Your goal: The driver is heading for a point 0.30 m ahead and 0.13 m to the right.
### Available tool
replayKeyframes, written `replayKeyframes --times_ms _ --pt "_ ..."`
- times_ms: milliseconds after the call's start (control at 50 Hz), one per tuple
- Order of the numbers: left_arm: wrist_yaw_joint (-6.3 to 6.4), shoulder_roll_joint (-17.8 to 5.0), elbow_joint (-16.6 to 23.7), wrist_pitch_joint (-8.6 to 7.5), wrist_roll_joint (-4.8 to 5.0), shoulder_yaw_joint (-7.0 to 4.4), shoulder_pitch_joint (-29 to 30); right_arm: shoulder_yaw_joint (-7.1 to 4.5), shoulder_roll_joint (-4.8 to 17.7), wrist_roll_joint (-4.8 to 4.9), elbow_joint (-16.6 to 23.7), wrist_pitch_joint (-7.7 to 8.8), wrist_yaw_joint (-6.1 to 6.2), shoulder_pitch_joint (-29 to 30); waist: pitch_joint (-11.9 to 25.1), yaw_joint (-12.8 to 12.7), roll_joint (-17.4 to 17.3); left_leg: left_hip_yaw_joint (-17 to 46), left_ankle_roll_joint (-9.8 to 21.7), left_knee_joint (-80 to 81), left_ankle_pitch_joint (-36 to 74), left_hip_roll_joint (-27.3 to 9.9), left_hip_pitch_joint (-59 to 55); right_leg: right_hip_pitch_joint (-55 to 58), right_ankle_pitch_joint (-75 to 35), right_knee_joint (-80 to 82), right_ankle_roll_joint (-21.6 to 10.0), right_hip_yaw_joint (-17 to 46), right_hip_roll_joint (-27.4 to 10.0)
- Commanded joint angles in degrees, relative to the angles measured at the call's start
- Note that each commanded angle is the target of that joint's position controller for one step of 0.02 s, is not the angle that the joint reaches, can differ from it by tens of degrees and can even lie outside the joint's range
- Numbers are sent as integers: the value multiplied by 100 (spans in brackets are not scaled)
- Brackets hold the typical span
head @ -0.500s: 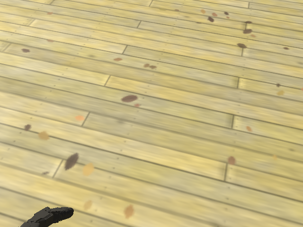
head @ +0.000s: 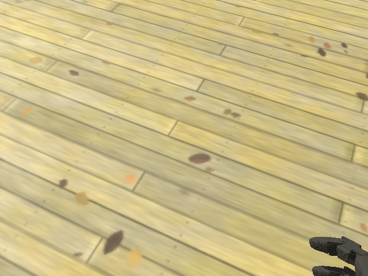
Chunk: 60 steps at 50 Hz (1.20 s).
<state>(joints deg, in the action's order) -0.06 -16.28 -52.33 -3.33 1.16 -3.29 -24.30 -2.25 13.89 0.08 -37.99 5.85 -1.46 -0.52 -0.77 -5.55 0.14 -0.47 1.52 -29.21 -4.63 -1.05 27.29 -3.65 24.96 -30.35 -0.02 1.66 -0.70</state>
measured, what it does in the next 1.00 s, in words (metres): walks ahead: right foot, then left foot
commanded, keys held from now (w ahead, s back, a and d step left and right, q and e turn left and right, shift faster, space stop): w+e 0.22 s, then no key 0.78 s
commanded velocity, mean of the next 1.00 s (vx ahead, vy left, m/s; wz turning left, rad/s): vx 0.22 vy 0.00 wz -0.19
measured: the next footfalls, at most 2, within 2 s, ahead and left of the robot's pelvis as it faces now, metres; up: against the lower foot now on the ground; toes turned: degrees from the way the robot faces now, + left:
right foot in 0.44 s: +0.37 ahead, -0.16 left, +0.00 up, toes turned -13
left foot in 0.78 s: +0.37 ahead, +0.09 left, +0.00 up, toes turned -11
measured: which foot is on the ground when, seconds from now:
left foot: down 0.00-0.46, up 0.48-0.76, down 0.78-1.00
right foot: down 0.00-0.00, up 0.02-0.42, down 0.44-1.00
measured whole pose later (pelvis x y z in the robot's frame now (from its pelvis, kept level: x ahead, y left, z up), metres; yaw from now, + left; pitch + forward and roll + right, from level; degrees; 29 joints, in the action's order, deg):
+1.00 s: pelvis +0.31 -0.03 +0.01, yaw -12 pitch -1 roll -1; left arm 0.9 -12.7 -52.0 0.1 -0.8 -2.5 -9.3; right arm -1.8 12.4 -0.5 -56.6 1.4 1.7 -12.6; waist -0.9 0.0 0.7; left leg 0.0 -1.2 -30.5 -17.2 -2.0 12.8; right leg -16.6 11.2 -28.3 -0.6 -1.0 0.6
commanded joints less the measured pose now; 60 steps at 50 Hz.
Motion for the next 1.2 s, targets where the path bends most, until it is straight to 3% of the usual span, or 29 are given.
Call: replayKeyframes --times_ms 20,40,80,100,140,180,220,280,320,380,420,440,460,480,500,520,540,560,580,620,700,760,780,800,820,860,920,1000,1200 --pt "9 -319 544 -247 31 42 -196 -504 1412 -82 -236 -59 103 -2611 2400 1290 -1471 3955 1493 849 -936 -2418 -5066 -3814 882 -3936 -85 469 142" --pt "6 -755 639 -244 156 -103 211 -393 1098 -30 -254 -66 105 -2292 1488 1245 -1028 3206 1248 1007 -1292 -2195 -4360 -4220 543 -4334 -112 557 -152" --pt "31 -682 748 -161 73 -129 678 -264 719 -19 -236 -43 73 -1504 528 907 -641 1979 1008 1459 -988 -1738 -2843 -3998 -305 -3972 -108 350 -541" --pt "37 -603 724 -73 44 -162 600 -228 581 -46 -247 2 56 -1239 298 699 -766 1522 929 1702 -721 -1560 -2307 -3685 -581 -3754 -97 397 -690" --pt "24 -348 708 79 63 -137 471 -260 575 -78 -324 82 45 -999 118 491 -744 921 935 2038 -204 -1447 -1755 -3345 -922 -3641 -37 372 -748" --pt "31 -296 819 152 37 -150 623 -311 680 -108 -431 134 78 -1008 12 431 -534 467 971 2158 323 -1459 -1699 -3523 -1343 -3425 26 440 -767" --pt "4 -267 929 154 10 -148 860 -345 757 -117 -548 131 132 -1120 -52 468 -394 66 961 2182 648 -1431 -1857 -3719 -1893 -2920 63 472 -755" --pt "-99 -51 1114 75 -82 -49 1422 -351 868 -86 -670 59 202 -1157 -256 592 -278 -648 823 2010 1777 -1140 -1621 -3125 -2702 -1460 21 75 -528" --pt "-180 10 1266 43 -119 -6 1779 -368 988 -29 -792 -7 234 -1387 -196 746 -268 -734 811 1820 2284 -1215 -1814 -2826 -2876 -905 -13 -164 -368" --pt "-254 -204 1422 44 -125 -61 1884 -417 1182 113 -955 -120 246 -1479 -37 679 -452 -621 686 1292 2694 -1438 -2455 -2668 -2406 -409 -213 -165 -225" --pt "-248 -455 1307 29 -180 -180 1352 -439 1260 187 -1003 -193 273 -1333 298 301 -471 -667 456 411 3191 -1314 -2641 -1862 -2446 150 -420 -347 47" --pt "-194 -752 1159 18 -197 -306 890 -399 1134 140 -1053 -210 273 -1518 619 128 -221 -834 228 -472 2978 -987 -2466 -996 -3381 480 -554 -363 174" --pt "-92 -1241 1116 36 -270 -406 357 -281 860 -80 -943 -182 273 -1726 1339 46 539 -980 -108 -1956 1041 -612 -1439 522 -6359 5 -871 684 -805" --pt "-53 -1281 1177 58 -354 -294 618 -43 286 -139 -1019 -162 165 -2587 2231 577 1562 -398 -477 -3815 -3609 58 79 2032 -7810 -175 -2145 2514 -2284" --pt "-110 -811 1210 90 -239 -178 553 -138 706 30 -1237 -202 120 -2474 2781 280 847 541 -474 -4101 -3722 -78 -38 1694 -6808 155 -2190 2605 -2167" --pt "-143 -670 1195 96 -177 -132 892 -191 879 186 -1074 -264 120 -1886 1974 275 660 433 -450 -4092 -3518 -246 381 1161 -5986 371 -1936 1955 -1851" --pt "-144 -555 1181 99 -145 -101 1240 -179 799 149 -1039 -335 196 -1568 1410 365 345 355 -435 -3794 -3200 -375 570 524 -5061 585 -1671 1675 -1600" --pt "-133 -440 1192 107 -153 -58 1535 -207 815 64 -1059 -438 279 -1424 1020 483 295 370 -456 -3458 -2907 -484 395 -218 -4365 836 -1531 1458 -1470" --pt "-119 -480 1192 126 -210 -75 1764 -217 795 38 -1093 -543 324 -1527 860 676 467 353 -475 -3148 -2576 -516 -106 -925 -3841 1095 -1433 1245 -1326" --pt "-77 -502 1172 136 -301 -102 1973 -195 626 14 -1214 -641 397 -1734 827 815 630 220 -503 -2538 -2270 -405 -659 -1482 -3299 1347 -1421 1002 -1182" --pt "28 -408 1013 170 -265 -77 2022 -161 551 -14 -1305 -678 415 -1555 896 729 697 156 -420 -1347 -1400 -341 -1288 -1661 -1717 1556 -1277 849 -1070" --pt "49 -259 865 232 -179 -14 2059 -148 501 -122 -1408 -664 343 -1554 582 850 590 -34 -230 -189 -602 -180 -1960 -2070 91 1527 -830 718 -776" --pt "40 -131 747 233 -191 29 1868 -144 575 -195 -1384 -651 331 -1514 393 817 420 201 -108 190 -430 -372 -2039 -2182 485 1433 -542 653 -604" --pt "35 -147 699 234 -229 20 1725 -184 885 -184 -1305 -634 350 -1410 120 628 4 594 60 545 -683 -757 -1721 -2141 502 1081 -292 423 -308" --pt "50 -63 693 238 -200 13 1557 -226 1018 -98 -1391 -624 357 -1172 -34 332 -768 652 210 745 -1992 -733 -843 -1581 -158 903 -121 4 27" --pt "105 -187 627 263 -206 -20 1734 -118 591 -144 -1410 -516 336 -930 -156 389 -888 618 2 1138 -2553 -578 -153 -746 -989 509 -100 -73 11" --pt "132 -216 432 302 -223 -42 1613 -98 577 -76 -1529 -376 324 -1031 -75 458 -526 422 -153 856 -1596 -426 -624 -788 -1370 539 -231 37 -92" --pt "106 -161 239 260 -170 -44 1645 -91 584 -38 -1714 -375 349 -1265 159 592 -185 314 -79 566 -650 -349 -1146 -763 -2061 483 -213 12 -116" --pt "188 -235 -259 339 -122 -57 1565 -61 499 -19 -1978 -469 338 -1231 213 595 -3 161 -57 484 101 -217 -1448 -515 -2687 382 -182 -13 -153"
